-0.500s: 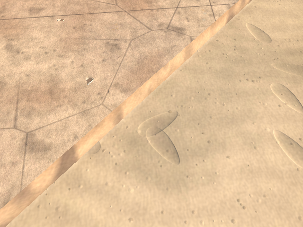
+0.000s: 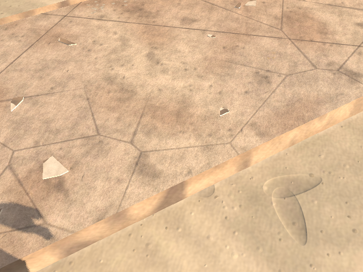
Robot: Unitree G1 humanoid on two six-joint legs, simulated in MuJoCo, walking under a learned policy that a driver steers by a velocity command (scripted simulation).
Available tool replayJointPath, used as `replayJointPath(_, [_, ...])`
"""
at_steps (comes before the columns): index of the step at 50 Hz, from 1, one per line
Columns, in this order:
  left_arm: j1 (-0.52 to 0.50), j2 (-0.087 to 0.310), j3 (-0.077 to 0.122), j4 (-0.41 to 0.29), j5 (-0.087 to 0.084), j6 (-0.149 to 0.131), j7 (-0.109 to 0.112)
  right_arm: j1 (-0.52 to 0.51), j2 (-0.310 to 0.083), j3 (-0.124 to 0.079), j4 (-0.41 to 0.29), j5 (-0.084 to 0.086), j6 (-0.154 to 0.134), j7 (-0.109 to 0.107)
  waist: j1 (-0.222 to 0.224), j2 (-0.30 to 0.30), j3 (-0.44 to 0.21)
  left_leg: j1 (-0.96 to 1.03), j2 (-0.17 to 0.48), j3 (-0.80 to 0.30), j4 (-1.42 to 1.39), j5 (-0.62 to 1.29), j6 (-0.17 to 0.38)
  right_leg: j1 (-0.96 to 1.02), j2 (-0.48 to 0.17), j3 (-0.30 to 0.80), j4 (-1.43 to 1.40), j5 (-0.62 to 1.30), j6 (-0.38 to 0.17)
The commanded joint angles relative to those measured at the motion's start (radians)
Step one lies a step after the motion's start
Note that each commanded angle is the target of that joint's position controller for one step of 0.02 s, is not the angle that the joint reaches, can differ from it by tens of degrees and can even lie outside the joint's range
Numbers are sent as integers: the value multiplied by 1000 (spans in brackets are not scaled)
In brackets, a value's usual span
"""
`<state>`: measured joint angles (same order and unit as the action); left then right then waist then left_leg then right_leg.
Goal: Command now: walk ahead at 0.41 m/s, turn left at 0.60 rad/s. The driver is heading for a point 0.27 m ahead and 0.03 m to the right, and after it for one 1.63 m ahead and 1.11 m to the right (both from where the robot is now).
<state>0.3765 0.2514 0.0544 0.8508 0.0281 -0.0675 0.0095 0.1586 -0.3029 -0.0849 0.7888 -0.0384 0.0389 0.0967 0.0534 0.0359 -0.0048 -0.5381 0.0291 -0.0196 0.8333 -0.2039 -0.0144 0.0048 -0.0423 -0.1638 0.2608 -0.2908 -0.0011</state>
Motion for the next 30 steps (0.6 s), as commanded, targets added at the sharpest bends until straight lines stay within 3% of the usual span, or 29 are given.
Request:
replayJointPath(1, [38,166,40,-15,2,-15,-3,-217,-30,12,-142,1,-27,12,41,-189,120,-105,2,83,-120,-35,35,9,-248,112,-84,169,-138])
replayJointPath(3, [42,180,44,-2,-1,-8,-2,-219,-34,16,-153,-6,-28,10,29,-198,110,-26,-18,128,-171,-94,76,1,-258,74,-40,289,-129])
replayJointPath(4, [46,176,40,10,-6,-3,-3,-187,-28,18,-145,-12,-33,3,7,-194,106,57,-46,139,-215,-115,98,-25,-256,58,19,474,-125])
replayJointPath(5, [48,173,34,24,-13,1,-4,-100,-25,15,-117,-15,-44,-12,-38,-175,64,187,-89,142,-274,-94,122,-44,-242,27,144,725,-116])
replayJointPath(6, [41,161,23,32,-23,5,-6,76,-30,7,-52,-23,-60,-30,-125,-116,-42,420,-122,134,-376,24,146,-103,-200,-29,351,817,-87])
replayJointPath(7, [42,112,1,8,-27,3,-11,234,-75,-3,-11,-41,-71,-52,-186,-12,-183,707,49,-60,-415,-10,171,-300,-167,-40,590,494,-52])
replayJointPath(8, [95,-4,-28,-45,-35,1,-26,267,-207,-19,-18,-23,-77,-75,-146,274,-300,921,427,-532,-476,337,283,-606,-6,-22,897,-340,-1])
replayJointPath(9, [38,139,12,-15,-27,18,-6,271,-220,-28,-15,15,-77,-91,-178,78,-291,810,424,-493,-456,685,307,-574,3,158,993,-268,-20])
replayJointPath(10, [-1,115,10,-17,-47,19,-5,207,-165,-9,0,18,-83,-99,-137,51,-191,728,368,-278,-425,897,285,-568,-12,224,998,-213,-35])
replayJointPath(11, [13,83,-1,4,-48,18,-7,134,-94,14,1,18,-88,-101,-92,33,-100,620,309,-166,-456,885,233,-560,-32,231,919,-176,-38])
replayJointPath(12, [34,89,4,29,-34,29,-7,68,-49,31,-4,21,-91,-104,-55,33,-55,564,262,-106,-490,800,184,-542,-46,226,859,-135,-36])
replayJointPath(13, [80,83,5,55,-14,45,-11,31,-27,41,-7,26,-91,-108,-26,66,-39,496,229,-47,-520,790,162,-485,-39,207,837,-93,-27])
replayJointPath(14, [117,70,7,76,-8,57,-14,14,-21,46,-9,25,-96,-109,-6,72,-40,458,218,2,-536,823,152,-449,-15,195,844,-52,-21])
replayJointPath(17, [98,48,12,70,-9,73,-24,30,-47,42,6,33,-111,-117,9,61,-34,423,211,79,-561,849,153,-453,6,168,841,26,-6])
replayJointPath(20, [17,49,18,36,2,83,-29,44,-31,46,20,33,-105,-134,-6,74,1,432,211,126,-568,765,168,-530,-4,148,787,86,1])
replayJointPath(23, [-70,26,9,-3,8,89,-36,73,-26,46,41,30,-95,-146,-31,75,25,451,215,160,-554,685,188,-539,-13,123,647,120,2])
replayJointPath(26, [-119,18,3,-37,11,93,-43,108,-45,37,60,27,-86,-147,-50,66,21,484,245,168,-512,689,206,-505,-4,97,541,100,-23])
replayJointPath(30, [-144,36,8,-74,9,95,-46,109,-80,18,63,23,-64,-142,-55,60,22,510,284,158,-413,702,207,-460,17,73,453,-29,-68])
